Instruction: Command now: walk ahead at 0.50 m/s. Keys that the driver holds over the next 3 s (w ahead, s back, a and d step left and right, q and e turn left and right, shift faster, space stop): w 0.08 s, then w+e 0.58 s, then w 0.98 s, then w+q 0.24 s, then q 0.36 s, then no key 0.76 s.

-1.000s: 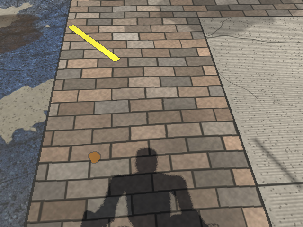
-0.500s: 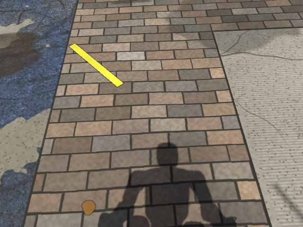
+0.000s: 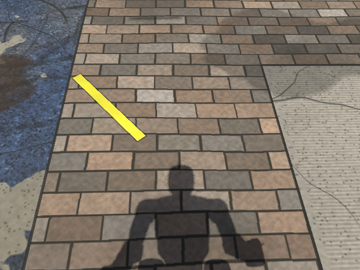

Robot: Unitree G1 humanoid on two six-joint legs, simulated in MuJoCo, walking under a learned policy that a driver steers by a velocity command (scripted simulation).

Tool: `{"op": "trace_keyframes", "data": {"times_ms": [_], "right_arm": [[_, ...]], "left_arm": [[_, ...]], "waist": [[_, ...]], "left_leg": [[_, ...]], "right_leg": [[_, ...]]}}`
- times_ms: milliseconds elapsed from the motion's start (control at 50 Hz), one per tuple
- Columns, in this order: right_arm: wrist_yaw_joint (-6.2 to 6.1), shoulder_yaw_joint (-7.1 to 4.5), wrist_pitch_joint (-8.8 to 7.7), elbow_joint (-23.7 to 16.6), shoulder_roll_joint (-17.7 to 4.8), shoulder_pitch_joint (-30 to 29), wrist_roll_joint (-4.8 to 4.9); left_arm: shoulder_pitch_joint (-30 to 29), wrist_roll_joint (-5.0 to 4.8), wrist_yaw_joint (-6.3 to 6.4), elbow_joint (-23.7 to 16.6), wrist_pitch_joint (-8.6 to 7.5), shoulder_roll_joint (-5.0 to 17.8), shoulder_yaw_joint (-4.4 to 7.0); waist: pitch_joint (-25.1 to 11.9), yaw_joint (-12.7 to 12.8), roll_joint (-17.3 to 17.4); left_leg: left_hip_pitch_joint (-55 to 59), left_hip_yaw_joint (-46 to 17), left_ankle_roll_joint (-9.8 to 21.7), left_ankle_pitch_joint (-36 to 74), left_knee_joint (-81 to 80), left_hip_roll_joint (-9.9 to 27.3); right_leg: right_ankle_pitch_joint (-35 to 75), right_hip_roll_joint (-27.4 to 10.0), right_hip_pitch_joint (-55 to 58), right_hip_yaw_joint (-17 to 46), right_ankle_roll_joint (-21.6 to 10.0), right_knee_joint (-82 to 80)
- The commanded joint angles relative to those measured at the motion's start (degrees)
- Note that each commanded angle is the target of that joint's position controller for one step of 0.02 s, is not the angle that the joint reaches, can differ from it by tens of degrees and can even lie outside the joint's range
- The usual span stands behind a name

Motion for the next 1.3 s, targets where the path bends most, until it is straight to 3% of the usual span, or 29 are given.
{"op": "trace_keyframes", "data": {"times_ms": [20,60,100,220,320,380,420,440,460,480,500,520,540,580,660,740,820,880,920,940,960,980,1000,1020,1040,1080,1140,1240,1300], "right_arm": [[0.12,-0.59,-0.73,-1.37,-4.55,2.11,-0.88],[-0.19,-0.89,-1.01,-0.44,-5.97,3.82,-0.54],[-1.01,-1.30,-1.08,0.33,-7.77,5.63,-0.67],[-2.38,-1.15,-0.99,1.78,-8.13,9.21,-0.60],[-2.66,-1.44,0.26,3.57,-8.59,12.89,-0.15],[-3.16,-2.06,1.46,2.77,-10.49,11.04,0.28],[-3.81,-2.38,2.48,1.66,-11.79,9.23,0.38],[-4.08,-2.06,2.58,0.78,-11.40,8.94,0.28],[-3.42,-0.44,1.40,-1.55,-6.62,12.63,-1.19],[-2.28,1.00,-1.17,-2.79,-3.44,12.62,-0.74],[-1.37,-0.27,-3.18,-4.21,-7.95,6.39,1.59],[-1.17,-0.25,-4.08,-5.24,-8.50,2.95,2.42],[-1.55,-0.52,-4.19,-5.06,-8.26,1.94,1.38],[-2.10,-1.43,-2.62,-5.17,-8.64,2.75,-0.08],[-2.68,-1.16,-0.81,-7.57,-6.30,-0.94,-1.00],[-1.70,-0.06,-1.22,-9.22,-4.04,-8.20,-0.58],[-0.66,-0.08,-1.85,-11.12,-5.90,-12.56,0.23],[-0.08,-0.47,-2.54,-11.62,-7.78,-11.27,0.20],[-0.30,-1.79,-2.93,-9.00,-10.35,-1.60,-0.24],[-0.51,-2.61,-3.05,-7.43,-13.15,8.00,-0.97],[-0.48,-4.12,-2.34,-5.49,-18.03,15.77,-1.16],[-0.02,-3.08,-1.88,-4.38,-13.75,17.08,0.42],[-0.13,-1.99,-1.69,-5.30,-10.31,12.94,0.95],[-0.29,-1.40,-1.20,-6.51,-9.06,8.47,0.30],[-0.14,-0.84,-0.98,-6.86,-7.78,5.60,-0.30],[-0.01,-0.22,-1.20,-6.85,-6.46,3.89,-0.85],[-0.41,-0.74,-1.46,-5.73,-8.65,5.55,-0.26],[-1.37,-1.04,-0.58,-3.94,-10.18,9.38,0.58],[-1.48,-1.04,-0.02,-2.34,-10.66,13.21,0.98]], "left_arm": [[-0.37,0.34,0.59,-3.71,-0.05,4.62,1.57],[-0.25,0.60,0.74,-3.78,0.97,3.01,1.46],[-3.74,0.88,0.81,-5.03,1.31,3.33,1.66],[-13.30,0.45,-0.69,-7.93,1.16,1.98,1.04],[-19.97,0.37,-2.36,-11.66,1.17,1.49,0.27],[-19.07,0.43,-3.59,-13.43,1.10,3.06,0.78],[-9.07,0.50,-3.78,-11.89,1.31,6.56,2.74],[0.44,0.42,-3.15,-9.69,1.50,10.36,4.69],[7.66,0.48,-1.97,-8.85,1.91,16.81,6.47],[7.14,0.16,-2.04,-9.48,1.63,16.19,5.55],[6.76,0.72,-1.85,-9.55,1.48,12.00,4.32],[3.55,0.78,-1.66,-10.21,1.20,9.33,3.66],[-0.74,0.84,-1.75,-11.31,1.03,7.66,3.07],[-5.16,1.49,-1.46,-13.18,0.96,5.60,2.23],[-2.93,0.98,-0.01,-13.62,0.77,9.45,3.17],[0.94,0.72,0.60,-12.37,1.05,8.49,2.85],[4.70,0.57,0.44,-10.43,1.19,8.33,2.66],[5.35,0.86,0.77,-9.94,1.86,9.20,2.92],[3.71,1.02,0.78,-10.62,2.22,8.49,2.53],[2.83,1.58,0.68,-11.91,2.19,6.63,1.60],[11.23,0.79,0.43,-11.94,1.12,2.54,0.42],[10.42,0.20,0.26,-11.51,0.40,4.59,0.43],[4.51,-0.49,0.07,-12.76,0.06,8.80,1.43],[-0.10,-0.24,0.10,-13.94,-0.01,8.68,1.32],[-2.36,0.68,0.15,-14.56,0.04,8.05,1.42],[-0.64,1.07,0.18,-14.25,0.66,6.47,1.61],[-1.92,1.37,0.33,-14.92,1.16,4.46,1.12],[-10.99,1.39,-0.24,-17.27,0.63,2.61,0.20],[-16.49,0.82,-0.99,-18.91,0.32,2.46,-0.13]], "waist": [[-4.19,-0.02,6.73],[-2.86,0.73,6.18],[-1.30,0.41,4.87],[1.15,-2.59,4.65],[3.85,-4.78,3.52],[2.05,-2.65,5.56],[-4.47,3.21,7.07],[-9.62,7.62,5.01],[-17.28,6.81,-6.81],[-23.42,4.49,-11.50],[-19.46,6.72,-7.47],[-13.03,5.89,-4.27],[-8.41,3.17,0.84],[-5.20,-0.66,0.48],[-2.49,-0.91,-0.81],[-1.73,2.80,-2.84],[-0.45,4.74,-3.38],[-0.34,3.25,-4.68],[-5.61,-1.88,-4.27],[-13.70,-6.01,-0.96],[-22.28,-4.75,13.80],[-22.22,-5.73,17.26],[-12.75,-6.08,10.82],[-7.53,-4.99,5.82],[-3.25,-3.55,3.90],[-2.29,-0.82,6.41],[-1.99,-0.33,6.19],[-0.81,-2.95,5.07],[0.68,-5.11,5.08]], "left_leg": [[12.65,-18.09,8.96,1.57,-17.77,14.47],[10.15,-15.02,9.87,4.51,-20.17,13.97],[11.33,-12.76,10.12,7.29,-21.57,14.34],[14.58,-2.35,6.58,9.62,-23.40,12.57],[25.54,1.62,5.65,14.35,-20.29,15.96],[29.29,4.07,4.08,34.24,-12.62,17.24],[28.10,6.58,2.09,51.74,2.40,15.89],[19.75,7.49,-0.01,46.32,16.06,13.50],[-2.83,7.59,-3.58,17.08,38.34,6.82],[-18.16,-3.32,-4.75,-23.64,51.62,-3.10],[-24.64,-9.57,-2.89,-21.13,53.88,1.02],[-25.76,-8.58,-1.64,-16.27,50.65,3.76],[-22.70,-8.11,-1.68,-12.75,44.89,6.03],[-14.66,-8.10,-2.74,-9.98,37.94,8.19],[-13.56,-6.07,-6.23,-1.87,24.18,7.07],[-8.43,-4.55,-6.21,15.26,6.76,4.25],[-9.78,-5.50,-4.38,15.09,1.16,3.73],[-9.24,-5.14,-1.86,7.59,-0.95,3.17],[4.11,-3.33,1.15,7.12,-2.94,1.56],[19.39,-10.61,4.87,9.15,-0.48,8.73],[41.78,-34.06,14.28,0.31,-2.73,21.04],[43.96,-47.21,15.20,-11.69,-10.61,23.68],[36.77,-40.75,12.15,-17.50,-11.56,21.90],[28.33,-33.49,10.24,-14.62,-12.75,19.61],[20.74,-28.51,9.89,-9.31,-14.71,17.40],[14.09,-22.46,9.06,-1.30,-17.24,14.30],[12.63,-16.97,10.24,7.99,-19.72,13.68],[13.37,-8.83,7.92,13.75,-20.65,10.67],[15.92,-8.35,7.59,11.59,-20.02,11.53]], "right_leg": [[6.40,-6.31,-13.11,2.53,-0.74,-0.60],[8.67,-6.81,-12.96,1.89,0.02,-4.28],[14.06,-7.04,-17.13,1.97,1.13,-9.82],[30.04,-4.35,-17.35,0.33,0.96,-26.41],[26.45,-2.70,-20.92,-1.21,-0.78,-32.93],[17.81,0.19,-16.09,-5.17,-3.08,-33.81],[14.82,4.87,-1.77,-8.55,-5.54,-34.60],[17.39,4.76,13.68,-4.93,-8.01,-36.76],[15.53,-9.40,36.17,19.45,-16.27,-37.30],[9.72,-18.18,46.05,46.30,-23.38,-48.63],[8.50,-15.83,44.30,39.92,-19.62,-50.06],[11.38,-13.52,36.69,31.15,-17.11,-50.11],[16.28,-11.18,26.89,25.02,-15.52,-51.12],[22.26,-8.25,14.63,19.55,-14.64,-53.88],[26.70,-5.80,7.03,14.31,-14.34,-56.21],[22.57,-2.73,5.89,9.31,-10.51,-55.71],[20.02,-6.29,13.28,12.78,-9.89,-52.64],[26.05,-9.34,19.72,15.62,-8.77,-48.45],[40.63,-5.90,19.72,13.09,-6.73,-38.20],[35.14,-2.41,12.41,9.94,-4.82,-24.06],[12.80,6.53,-9.00,4.31,0.09,-2.33],[-10.19,6.84,-19.24,7.76,0.22,4.65],[-6.62,3.30,-23.97,8.43,-0.33,7.94],[-1.56,0.26,-23.26,5.70,-0.59,6.29],[1.77,-1.56,-21.84,4.44,-0.47,2.31],[5.24,-3.96,-16.24,3.95,-0.17,-2.97],[9.55,-4.89,-17.12,2.27,1.46,-9.44],[25.18,-3.57,-15.25,-0.10,2.64,-27.34],[28.42,-1.99,-13.81,-1.21,2.52,-33.62]]}}
Next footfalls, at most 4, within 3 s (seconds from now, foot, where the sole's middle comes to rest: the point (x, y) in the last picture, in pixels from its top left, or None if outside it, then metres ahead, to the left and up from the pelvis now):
0.44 right None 0.41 -0.16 -0.77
0.94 left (192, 199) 0.75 -0.04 -0.77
1.46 right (267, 162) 0.94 -0.37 -0.77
1.98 left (226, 103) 1.30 -0.22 -0.77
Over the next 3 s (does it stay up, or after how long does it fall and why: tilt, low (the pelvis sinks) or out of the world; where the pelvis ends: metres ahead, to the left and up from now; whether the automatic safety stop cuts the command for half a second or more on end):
stays up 1.28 -0.34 0.00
